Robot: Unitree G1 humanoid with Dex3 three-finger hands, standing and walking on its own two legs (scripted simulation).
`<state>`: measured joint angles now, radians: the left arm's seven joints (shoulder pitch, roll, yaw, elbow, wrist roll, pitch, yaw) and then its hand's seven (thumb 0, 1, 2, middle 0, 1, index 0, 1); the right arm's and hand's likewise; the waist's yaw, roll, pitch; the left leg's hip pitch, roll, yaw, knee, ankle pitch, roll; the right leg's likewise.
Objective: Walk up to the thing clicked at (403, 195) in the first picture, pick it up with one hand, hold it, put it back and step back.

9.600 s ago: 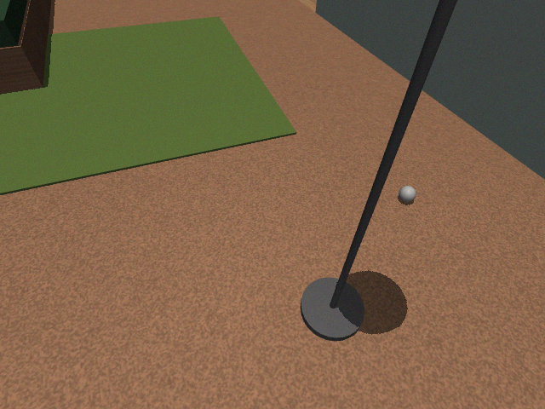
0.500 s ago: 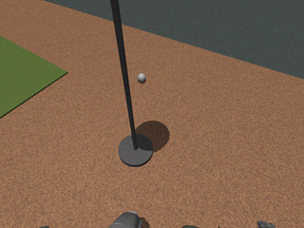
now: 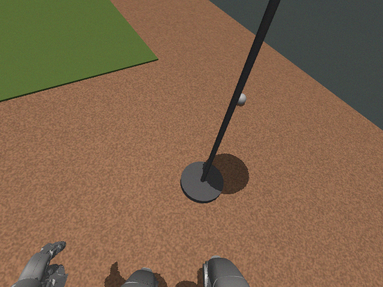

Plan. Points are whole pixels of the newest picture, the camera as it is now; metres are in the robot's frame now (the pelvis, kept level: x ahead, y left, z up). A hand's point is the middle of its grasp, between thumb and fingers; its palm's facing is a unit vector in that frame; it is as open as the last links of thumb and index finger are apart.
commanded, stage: walk up
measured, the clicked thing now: (240, 98) +1.36 -0.49 -0.71
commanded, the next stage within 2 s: none
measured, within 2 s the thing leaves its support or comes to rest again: neither
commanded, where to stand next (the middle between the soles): +0.09 -0.04 m, yaw +56 degrees
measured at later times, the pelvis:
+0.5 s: pelvis -0.03 -0.11 +0.02, yaw +25 degrees
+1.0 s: pelvis +0.02 -0.08 +0.00, yaw +44 degrees
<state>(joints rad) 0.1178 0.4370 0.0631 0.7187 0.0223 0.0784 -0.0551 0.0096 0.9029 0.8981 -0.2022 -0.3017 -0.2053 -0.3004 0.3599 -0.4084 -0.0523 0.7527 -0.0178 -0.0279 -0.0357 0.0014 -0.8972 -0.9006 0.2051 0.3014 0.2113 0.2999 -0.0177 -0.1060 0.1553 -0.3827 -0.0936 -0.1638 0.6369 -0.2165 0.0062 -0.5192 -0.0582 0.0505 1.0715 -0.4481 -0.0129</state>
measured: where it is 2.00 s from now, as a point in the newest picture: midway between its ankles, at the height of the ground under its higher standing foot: outside the picture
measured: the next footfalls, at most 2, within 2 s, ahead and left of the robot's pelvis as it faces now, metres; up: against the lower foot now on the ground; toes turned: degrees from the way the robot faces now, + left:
right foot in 0.20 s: +0.06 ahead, -0.18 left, +0.00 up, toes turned +14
left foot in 0.70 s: -0.02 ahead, +0.03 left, +0.00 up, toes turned +36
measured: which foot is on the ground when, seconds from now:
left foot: down 0.00-0.24, up 0.26-0.68, down 0.70-1.00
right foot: up 0.00-0.18, down 0.20-0.72, up 0.74-1.00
